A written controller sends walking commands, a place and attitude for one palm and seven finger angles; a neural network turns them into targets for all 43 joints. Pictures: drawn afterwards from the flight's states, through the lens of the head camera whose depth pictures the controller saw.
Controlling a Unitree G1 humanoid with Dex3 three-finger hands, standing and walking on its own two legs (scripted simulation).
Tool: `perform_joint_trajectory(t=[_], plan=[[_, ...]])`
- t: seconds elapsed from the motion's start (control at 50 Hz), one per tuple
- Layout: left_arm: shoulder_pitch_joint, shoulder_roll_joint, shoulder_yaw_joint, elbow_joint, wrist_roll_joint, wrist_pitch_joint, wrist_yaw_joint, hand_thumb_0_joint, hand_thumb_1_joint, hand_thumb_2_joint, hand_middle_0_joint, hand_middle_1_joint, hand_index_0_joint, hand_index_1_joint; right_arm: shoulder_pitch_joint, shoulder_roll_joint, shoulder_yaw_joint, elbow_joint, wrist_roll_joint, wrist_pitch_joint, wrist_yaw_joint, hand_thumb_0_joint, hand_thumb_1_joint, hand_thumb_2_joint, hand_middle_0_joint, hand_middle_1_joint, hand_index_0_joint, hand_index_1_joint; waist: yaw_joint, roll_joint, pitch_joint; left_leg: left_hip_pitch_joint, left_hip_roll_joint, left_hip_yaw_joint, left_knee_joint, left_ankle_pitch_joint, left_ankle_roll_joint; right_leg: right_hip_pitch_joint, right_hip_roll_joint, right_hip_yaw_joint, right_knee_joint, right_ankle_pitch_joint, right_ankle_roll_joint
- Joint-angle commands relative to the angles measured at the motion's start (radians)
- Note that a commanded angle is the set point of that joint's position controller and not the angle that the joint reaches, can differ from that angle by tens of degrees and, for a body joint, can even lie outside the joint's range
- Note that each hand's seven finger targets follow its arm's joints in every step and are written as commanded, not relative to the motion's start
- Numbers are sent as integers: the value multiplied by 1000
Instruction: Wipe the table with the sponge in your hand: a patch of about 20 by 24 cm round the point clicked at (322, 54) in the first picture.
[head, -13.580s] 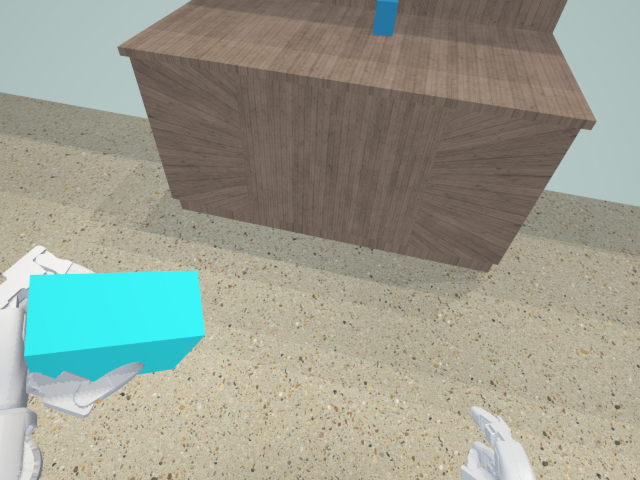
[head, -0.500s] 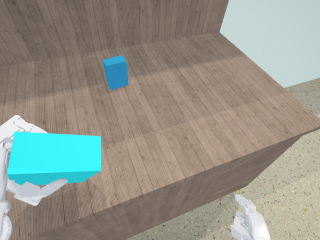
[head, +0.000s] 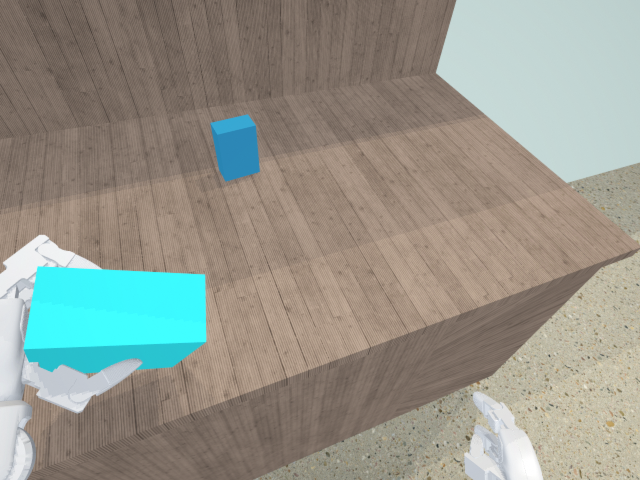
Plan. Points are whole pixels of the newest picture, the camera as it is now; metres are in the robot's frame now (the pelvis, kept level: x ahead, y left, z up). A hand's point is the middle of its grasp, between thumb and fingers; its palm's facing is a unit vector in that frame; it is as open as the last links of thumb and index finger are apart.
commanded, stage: come to a stop and stand still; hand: left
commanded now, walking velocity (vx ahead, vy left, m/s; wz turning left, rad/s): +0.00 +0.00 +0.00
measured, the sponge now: (143, 326) +0.23 +0.20 +0.12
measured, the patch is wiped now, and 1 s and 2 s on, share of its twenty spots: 0.00 0.00 0.00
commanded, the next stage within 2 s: look again from close up in 0.82 s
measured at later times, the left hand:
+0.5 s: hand (77, 324) +0.22 +0.26 +0.14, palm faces +0.27 -0.86 -0.43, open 10.5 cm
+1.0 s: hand (60, 310) +0.23 +0.27 +0.15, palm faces +0.36 -0.84 -0.39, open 10.5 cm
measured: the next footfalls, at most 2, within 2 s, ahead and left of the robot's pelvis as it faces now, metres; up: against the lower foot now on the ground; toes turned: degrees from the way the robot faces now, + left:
none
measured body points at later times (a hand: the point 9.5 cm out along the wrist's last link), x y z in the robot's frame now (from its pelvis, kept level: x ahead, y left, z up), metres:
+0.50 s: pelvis +0.01 +0.02 +0.00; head +0.04 +0.05 +0.44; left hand +0.20 +0.30 +0.16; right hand +0.17 -0.20 -0.08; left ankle +0.04 +0.10 -0.74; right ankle +0.00 -0.14 -0.74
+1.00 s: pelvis +0.01 +0.02 +0.00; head +0.04 +0.05 +0.45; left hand +0.20 +0.31 +0.17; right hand +0.20 -0.20 -0.06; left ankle +0.04 +0.10 -0.74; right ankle +0.00 -0.14 -0.74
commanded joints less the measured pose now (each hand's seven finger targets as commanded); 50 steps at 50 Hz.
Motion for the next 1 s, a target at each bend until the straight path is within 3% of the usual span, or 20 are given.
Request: perform_joint_trajectory(t=[0.0, 0.02, 0.12, 0.14, 0.16, 0.18, 0.2, 0.26, 0.3, 0.38, 0.4, 0.5, 0.54, 0.64, 0.72, 0.8, 0.82, 0.9, 0.92, 0.98], plan=[[-84, 201, 150, -255, -10, -74, 26, 0, 100, 1300, -1200, -1600, -1200, -1600, -103, -122, -46, -152, 1, -58, -6, 0, -900, -900, 200, 300, 200, 300, -3, 88, -127, 48, 63, -82, -111, -73, -2, 16, -46, 46, -50, 32, -38], [-69, 154, 109, -229, -15, -76, 18, 0, 100, 1300, -1200, -1600, -1200, -1600, -92, -119, -43, -150, -2, -56, -5, 0, -900, -900, 200, 300, 200, 300, -3, 77, -118, 42, 64, -85, -118, -76, 0, 12, -40, 34, -52, 27, -36], [-73, 155, 109, -235, -13, -78, 17, 0, 100, 1300, -1200, -1600, -1200, -1600, -90, -120, -41, -145, -3, -62, -6, 0, -900, -900, 200, 300, 200, 300, -3, 83, -117, 37, 74, -96, -135, -78, 0, 17, -33, 27, -37, 33, -32], [-1092, 1003, 727, -466, 133, -179, 20, 0, 100, 1300, -1200, -1600, -1200, -1600, 4, -152, -46, -145, -55, -91, 5, 0, -900, -900, 200, 300, 200, 300, 26, -72, 18, -120, 93, -35, 30, -35, 14, -103, -105, 103, -105, 67, -25], [-526, 332, 276, 104, 27, -135, -21, 0, 100, 1300, -1200, -1600, -1200, -1600, -61, -23, -3, -82, -17, -85, 4, 0, -900, -900, 200, 300, 200, 300, -12, -83, -172, 77, 18, -46, 1, 71, 7, -108, -114, 99, -36, 21, -70], [-225, 285, 244, 58, -5, -133, -17, 0, 100, 1300, -1200, -1600, -1200, -1600, -55, -104, -57, -125, -17, -100, 3, 0, -900, -900, 200, 300, 200, 300, 43, -2, -127, 100, 33, -38, 0, 62, -15, -73, -86, 155, -79, 64, -67], [-163, 129, 131, 84, -20, -111, -19, 0, 100, 1300, -1200, -1600, -1200, -1600, -53, -126, -70, -134, 3, -106, 24, 0, -900, -900, 200, 300, 200, 300, 21, 144, -180, 149, 34, -12, -7, 74, -18, -27, -85, 140, -26, 85, -79], [-129, 139, 77, -174, -27, -143, -28, 0, 100, 1300, -1200, -1600, -1200, -1600, -69, -131, -62, -144, 2, -113, 53, 0, -900, -900, 200, 300, 200, 300, 24, 169, -171, 54, 64, -72, -94, 22, -6, 35, -49, 62, 34, 18, -47], [-42, 119, 61, -212, -27, -135, -18, 0, 100, 1300, -1200, -1600, -1200, -1600, -112, -116, -51, -156, 17, -124, 62, 0, -900, -900, 200, 300, 200, 300, 27, 120, -145, 8, 87, -88, -143, -80, 5, 48, -30, 27, 68, -16, -31], [-63, 234, 191, -226, -21, -144, 5, 0, 100, 1300, -1200, -1600, -1200, -1600, -84, -116, -51, -161, 3, -118, 37, 0, -900, -900, 200, 300, 200, 300, 24, -74, -117, -43, 76, -99, -124, -139, 2, 52, -44, 31, 24, -29, -21], [-83, 291, 252, -245, -20, -143, 16, 0, 100, 1300, -1200, -1600, -1200, -1600, -108, -119, -47, -155, 8, -114, 31, 0, -900, -900, 200, 300, 200, 300, 21, -40, -113, -26, 68, -88, -120, -127, -3, 34, -39, 30, 20, -31, -20], [-200, 275, 229, -282, -19, -159, 13, 0, 100, 1300, -1200, -1600, -1200, -1600, -104, -111, -37, -151, 1, -117, 10, 0, -900, -900, 200, 300, 200, 300, 11, 148, -142, 37, 81, -90, -112, -10, -4, 36, -43, 21, 65, 43, -29], [-187, 230, 181, -285, -21, -163, 7, 0, 100, 1300, -1200, -1600, -1200, -1600, -73, -111, -41, -147, -3, -123, 11, 0, -900, -900, 200, 300, 200, 300, 9, 168, -173, 64, 79, -91, -86, 69, -2, 58, -49, 15, 57, 96, -32], [-104, 154, 107, -294, -13, -139, 6, 0, 100, 1300, -1200, -1600, -1200, -1600, -67, -121, -47, -135, -5, -126, 32, 0, -900, -900, 200, 300, 200, 300, 6, 113, -208, 141, 79, -79, -40, 282, -24, 52, -41, 14, 43, 190, -30], [-63, 130, 106, -202, -15, -112, 9, 0, 100, 1300, -1200, -1600, -1200, -1600, -76, -118, -41, -130, -5, -93, 30, 0, -900, -900, 200, 300, 200, 300, 4, 63, -153, 74, 80, -77, -70, 180, -26, 41, -38, 9, 11, 145, -24], [-106, 211, 183, -236, -14, -108, 17, 0, 100, 1300, -1200, -1600, -1200, -1600, -102, -116, -40, -149, 4, -75, 15, 0, -900, -900, 200, 300, 200, 300, 3, 82, -130, 55, 77, -73, -97, 100, -29, 42, -37, 18, 9, 124, -27], [-95, 170, 149, -209, -23, -110, 8, 0, 100, 1300, -1200, -1600, -1200, -1600, -91, -109, -35, -153, -3, -66, 12, 0, -900, -900, 200, 300, 200, 300, 2, 82, -128, 35, 73, -73, -105, 75, -23, 52, -36, 5, -2, 118, -25], [-117, 214, 178, -291, -20, -111, 17, 0, 100, 1300, -1200, -1600, -1200, -1600, -113, -110, -35, -169, 3, -73, 5, 0, -900, -900, 200, 300, 200, 300, 4, 92, -155, 61, 66, -66, -93, 61, -18, 67, -40, 19, -3, 138, -28], [-104, 163, 132, -272, -25, -114, 8, 0, 100, 1300, -1200, -1600, -1200, -1600, -99, -112, -33, -165, -4, -70, 6, 0, -900, -900, 200, 300, 200, 300, 1, 88, -156, 54, 62, -68, -96, 60, -15, 71, -37, 10, -11, 138, -28], [-93, 177, 135, -291, -22, -112, 14, 0, 100, 1300, -1200, -1600, -1200, -1600, -91, -117, -40, -167, -3, -79, 5, 0, -900, -900, 200, 300, 200, 300, 2, 98, -172, 75, 68, -74, -86, 71, -15, 75, -48, 21, -7, 143, -29]])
